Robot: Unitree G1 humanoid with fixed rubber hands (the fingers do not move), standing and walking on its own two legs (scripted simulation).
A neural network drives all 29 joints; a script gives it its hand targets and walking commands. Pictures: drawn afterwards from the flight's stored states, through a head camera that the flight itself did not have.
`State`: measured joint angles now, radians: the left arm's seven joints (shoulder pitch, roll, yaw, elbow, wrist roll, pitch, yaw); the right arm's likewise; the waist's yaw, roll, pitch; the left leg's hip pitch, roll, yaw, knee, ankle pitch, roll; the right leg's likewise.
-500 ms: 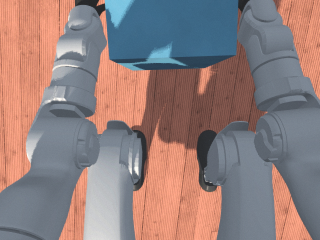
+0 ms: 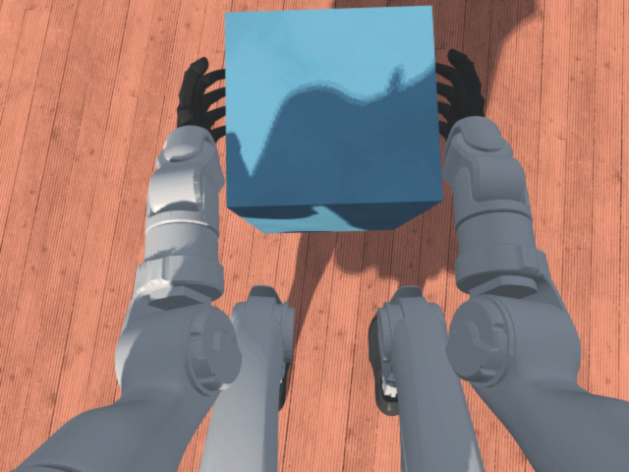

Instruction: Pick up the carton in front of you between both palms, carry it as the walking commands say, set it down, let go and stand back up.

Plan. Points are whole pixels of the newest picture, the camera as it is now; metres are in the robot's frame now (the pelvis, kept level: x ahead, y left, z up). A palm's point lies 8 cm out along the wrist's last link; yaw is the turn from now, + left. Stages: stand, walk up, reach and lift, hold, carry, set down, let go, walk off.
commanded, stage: reach and lift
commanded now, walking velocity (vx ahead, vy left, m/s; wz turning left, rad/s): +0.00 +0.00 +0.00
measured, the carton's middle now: (328, 145) +0.50 +0.01 -0.12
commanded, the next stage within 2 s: none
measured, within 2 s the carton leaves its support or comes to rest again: neither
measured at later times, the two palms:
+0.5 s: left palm (133, 98) +0.45 +0.15 +0.11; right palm (557, 92) +0.45 -0.15 +0.10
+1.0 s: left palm out of the picture +0.40 +0.15 +0.26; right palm out of the picture +0.40 -0.15 +0.26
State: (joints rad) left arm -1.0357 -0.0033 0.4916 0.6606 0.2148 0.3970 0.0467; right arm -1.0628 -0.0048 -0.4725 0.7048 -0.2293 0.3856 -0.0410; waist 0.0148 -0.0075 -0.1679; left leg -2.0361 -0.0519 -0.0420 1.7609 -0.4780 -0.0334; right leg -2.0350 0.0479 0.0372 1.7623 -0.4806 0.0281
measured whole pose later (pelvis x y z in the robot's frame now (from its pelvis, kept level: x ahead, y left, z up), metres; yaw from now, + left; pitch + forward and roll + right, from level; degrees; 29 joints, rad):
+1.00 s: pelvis +0.09 +0.00 +0.26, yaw +0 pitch +9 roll +0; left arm -0.32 -0.15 0.31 0.46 0.22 0.45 0.02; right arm -0.33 0.15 -0.31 0.46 -0.22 0.45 -0.02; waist 0.00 0.00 -0.13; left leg -0.56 -0.02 -0.05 0.71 -0.31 -0.01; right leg -0.56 0.02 0.06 0.71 -0.31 0.01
